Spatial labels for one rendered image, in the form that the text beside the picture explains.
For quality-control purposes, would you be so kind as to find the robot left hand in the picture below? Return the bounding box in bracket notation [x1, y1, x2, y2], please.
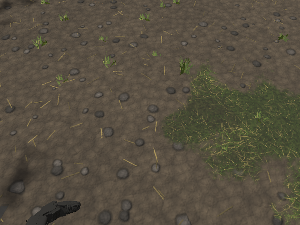
[25, 201, 81, 225]

